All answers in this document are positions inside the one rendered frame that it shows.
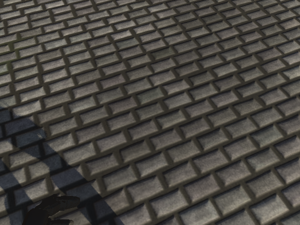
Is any robot left hand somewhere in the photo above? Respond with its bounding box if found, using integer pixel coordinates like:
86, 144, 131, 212
22, 194, 81, 225

